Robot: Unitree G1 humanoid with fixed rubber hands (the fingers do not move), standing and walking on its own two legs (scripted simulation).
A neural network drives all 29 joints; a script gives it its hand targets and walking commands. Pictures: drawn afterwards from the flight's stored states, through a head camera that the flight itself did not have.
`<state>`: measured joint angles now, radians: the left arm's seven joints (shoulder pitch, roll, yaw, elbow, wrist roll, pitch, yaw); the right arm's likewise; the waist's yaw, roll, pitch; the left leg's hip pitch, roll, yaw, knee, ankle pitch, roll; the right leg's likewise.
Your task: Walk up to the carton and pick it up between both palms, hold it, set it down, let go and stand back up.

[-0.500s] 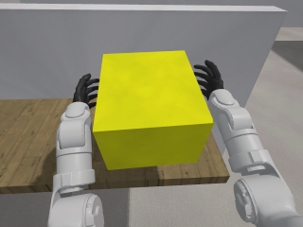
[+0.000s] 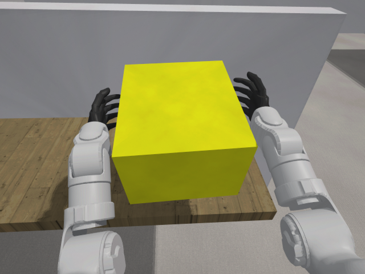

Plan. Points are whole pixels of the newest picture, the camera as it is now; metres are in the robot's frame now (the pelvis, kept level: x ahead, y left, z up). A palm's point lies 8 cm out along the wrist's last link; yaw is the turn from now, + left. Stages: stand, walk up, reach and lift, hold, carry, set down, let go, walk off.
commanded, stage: hold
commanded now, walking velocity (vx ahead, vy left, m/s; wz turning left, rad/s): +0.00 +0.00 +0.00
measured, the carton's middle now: (179, 127) +0.39 +0.01 +0.15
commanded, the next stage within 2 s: none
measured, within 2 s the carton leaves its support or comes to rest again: neither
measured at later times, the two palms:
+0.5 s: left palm (100, 125) +0.36 +0.17 +0.19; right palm (258, 109) +0.37 -0.16 +0.22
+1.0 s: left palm (100, 124) +0.36 +0.17 +0.19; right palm (257, 109) +0.37 -0.16 +0.21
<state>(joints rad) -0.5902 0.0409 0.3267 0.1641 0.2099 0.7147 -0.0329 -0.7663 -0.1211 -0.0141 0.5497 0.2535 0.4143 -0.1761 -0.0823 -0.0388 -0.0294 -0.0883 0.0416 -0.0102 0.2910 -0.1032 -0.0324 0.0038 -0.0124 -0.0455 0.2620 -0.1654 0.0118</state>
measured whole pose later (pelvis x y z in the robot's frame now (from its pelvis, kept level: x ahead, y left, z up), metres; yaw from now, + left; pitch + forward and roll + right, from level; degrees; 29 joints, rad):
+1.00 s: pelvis +0.00 +0.00 +0.00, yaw +0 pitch -6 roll -1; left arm -0.58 0.04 0.32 0.14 0.21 0.72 -0.03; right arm -0.76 -0.13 0.00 0.54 0.26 0.41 -0.18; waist -0.08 -0.03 -0.03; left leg -0.09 0.04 -0.01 0.29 -0.11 -0.03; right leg 0.01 -0.01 -0.04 0.26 -0.17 0.01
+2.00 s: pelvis +0.00 +0.00 +0.00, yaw +0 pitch -6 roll -1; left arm -0.57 0.04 0.32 0.14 0.21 0.72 -0.03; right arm -0.75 -0.13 0.00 0.53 0.26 0.41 -0.18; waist -0.08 -0.04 -0.03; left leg -0.08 0.04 -0.01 0.29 -0.11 -0.03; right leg 0.01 -0.01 -0.05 0.26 -0.17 0.01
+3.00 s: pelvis +0.00 +0.00 +0.00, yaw +0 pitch -9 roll +0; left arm -0.67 0.02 0.40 0.29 0.32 0.56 -0.10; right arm -0.79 -0.06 -0.14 0.69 0.08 0.22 -0.10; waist -0.05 -0.06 -0.01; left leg -0.01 0.03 -0.01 0.27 -0.10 -0.03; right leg 0.07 -0.02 -0.05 0.26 -0.18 0.01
